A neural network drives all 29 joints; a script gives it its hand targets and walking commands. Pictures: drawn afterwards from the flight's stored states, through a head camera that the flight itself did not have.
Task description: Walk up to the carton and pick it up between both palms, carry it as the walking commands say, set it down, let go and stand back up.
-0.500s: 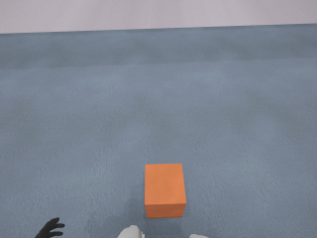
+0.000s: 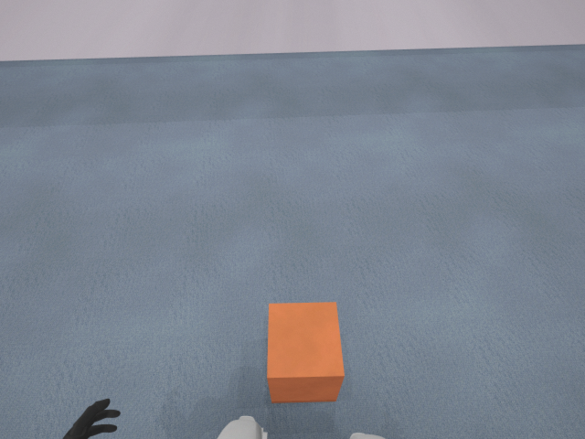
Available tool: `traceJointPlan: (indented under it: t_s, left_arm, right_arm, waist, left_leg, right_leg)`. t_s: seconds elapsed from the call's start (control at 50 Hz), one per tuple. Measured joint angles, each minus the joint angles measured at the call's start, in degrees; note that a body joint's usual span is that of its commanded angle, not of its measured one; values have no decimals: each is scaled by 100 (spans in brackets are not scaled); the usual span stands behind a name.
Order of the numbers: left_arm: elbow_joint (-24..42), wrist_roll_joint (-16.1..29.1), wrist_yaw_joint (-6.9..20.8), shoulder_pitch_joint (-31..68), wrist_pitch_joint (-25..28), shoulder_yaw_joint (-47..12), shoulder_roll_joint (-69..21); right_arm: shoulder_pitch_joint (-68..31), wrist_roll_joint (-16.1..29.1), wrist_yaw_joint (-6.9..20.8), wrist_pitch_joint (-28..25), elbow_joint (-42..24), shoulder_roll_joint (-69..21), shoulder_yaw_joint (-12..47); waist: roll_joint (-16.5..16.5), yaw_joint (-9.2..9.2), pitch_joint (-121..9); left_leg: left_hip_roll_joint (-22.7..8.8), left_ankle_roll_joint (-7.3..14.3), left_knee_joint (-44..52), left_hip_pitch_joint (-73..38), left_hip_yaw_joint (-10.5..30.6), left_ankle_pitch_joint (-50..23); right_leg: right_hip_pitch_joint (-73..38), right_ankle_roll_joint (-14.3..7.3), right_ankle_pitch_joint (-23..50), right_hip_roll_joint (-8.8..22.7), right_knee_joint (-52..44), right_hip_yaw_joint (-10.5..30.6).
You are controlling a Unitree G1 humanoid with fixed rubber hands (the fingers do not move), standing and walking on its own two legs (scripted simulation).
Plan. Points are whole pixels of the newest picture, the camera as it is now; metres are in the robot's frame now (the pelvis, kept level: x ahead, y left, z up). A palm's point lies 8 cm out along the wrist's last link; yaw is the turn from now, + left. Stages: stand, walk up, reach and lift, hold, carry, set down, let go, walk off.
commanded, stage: walk up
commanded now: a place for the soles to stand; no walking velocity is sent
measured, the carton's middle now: (303, 353) +0.46 +0.02 -0.60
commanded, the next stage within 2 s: none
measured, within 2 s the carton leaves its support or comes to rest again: neither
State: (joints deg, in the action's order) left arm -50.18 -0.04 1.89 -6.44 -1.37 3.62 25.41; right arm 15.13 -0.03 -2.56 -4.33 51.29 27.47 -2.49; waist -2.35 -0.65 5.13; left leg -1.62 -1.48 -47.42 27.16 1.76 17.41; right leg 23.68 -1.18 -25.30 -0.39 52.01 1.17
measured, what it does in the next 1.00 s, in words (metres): stands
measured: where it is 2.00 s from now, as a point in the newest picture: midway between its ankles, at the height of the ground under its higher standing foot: outside the picture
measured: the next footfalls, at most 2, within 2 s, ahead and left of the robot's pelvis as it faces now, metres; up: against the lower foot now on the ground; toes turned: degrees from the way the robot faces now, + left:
none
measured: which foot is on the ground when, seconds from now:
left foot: down 0.00-1.00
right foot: down 0.00-1.00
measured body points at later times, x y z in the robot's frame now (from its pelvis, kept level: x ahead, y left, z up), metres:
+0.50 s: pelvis +0.00 +0.00 +0.00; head +0.01 +0.01 +0.45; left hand +0.12 +0.33 -0.10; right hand +0.08 -0.36 -0.09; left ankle +0.09 +0.16 -0.69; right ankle +0.03 -0.11 -0.69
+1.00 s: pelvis +0.00 +0.00 +0.00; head +0.01 +0.01 +0.45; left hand +0.11 +0.34 -0.10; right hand +0.08 -0.35 -0.09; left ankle +0.09 +0.16 -0.69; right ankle +0.03 -0.11 -0.69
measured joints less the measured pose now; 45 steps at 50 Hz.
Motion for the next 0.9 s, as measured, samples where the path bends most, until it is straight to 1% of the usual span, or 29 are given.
traceJointPlan:
  t_s: [0.08,0.28,0.4,0.46,0.54,0.6,0.64,0.68,0.7,0.74,0.84,0.9]
  left_arm:
    - [0,0,0,-85,0,0,0]
    - [0,0,0,-17,-4,4,0]
    - [0,0,0,-154,-4,5,0]
    - [1,0,0,-91,-4,5,0]
    - [0,0,0,-18,-4,5,0]
    - [-1,0,0,-63,-4,5,0]
    - [0,0,0,-99,-4,5,0]
    - [0,0,0,-99,-4,5,0]
    - [1,0,0,-85,-4,6,0]
    - [1,0,0,-46,-7,6,0]
    - [0,0,0,-36,-7,20,0]
    - [-1,0,0,-131,-7,24,0]
  right_arm:
    - [0,0,0,0,-3,0,0]
    - [0,0,0,-2,-4,0,0]
    - [0,0,0,-1,10,0,0]
    - [0,0,0,-2,13,0,0]
    - [0,0,0,-2,4,0,0]
    - [0,0,0,-2,4,0,0]
    - [0,0,0,-2,5,0,0]
    - [0,0,0,-1,11,1,0]
    - [0,0,0,-1,13,0,0]
    - [0,0,0,-2,12,0,0]
    - [0,0,0,-1,-3,0,0]
    - [0,0,0,-1,-2,-1,0]
  waist:
    - [0,0,0]
    - [6,0,-1]
    - [6,0,-1]
    - [6,0,-1]
    - [10,-1,-1]
    - [11,-2,-1]
    - [11,-1,-1]
    - [12,-1,-2]
    - [12,-1,-2]
    - [11,-1,-2]
    - [15,-1,-7]
    - [14,-3,-7]
  left_leg:
    - [4,40,-41,12,3,92]
    - [3,7,-6,-2,26,-13]
    - [8,51,-51,13,30,92]
    - [8,1,-26,9,33,-20]
    - [8,0,-7,2,44,-25]
    - [9,19,-23,9,46,2]
    - [12,52,-100,32,47,179]
    - [11,53,-83,28,48,90]
    - [11,43,-53,22,48,-41]
    - [11,-7,-49,22,51,-39]
    - [11,-8,-22,7,61,-29]
    - [16,44,-70,24,64,109]
  right_leg:
    - [-3,-7,1,0,0,-3]
    - [-7,-7,7,1,13,-26]
    - [-10,-22,-3,1,13,-31]
    - [-10,-22,-4,4,13,-31]
    - [-10,-22,7,3,13,-43]
    - [-11,-22,10,3,13,-46]
    - [-14,-23,10,3,13,-46]
    - [-17,-23,7,3,14,-47]
    - [-18,-23,5,4,15,-47]
    - [-17,-23,-16,5,17,-47]
    - [-18,-22,35,5,13,-58]
    - [-18,-23,15,6,13,-61]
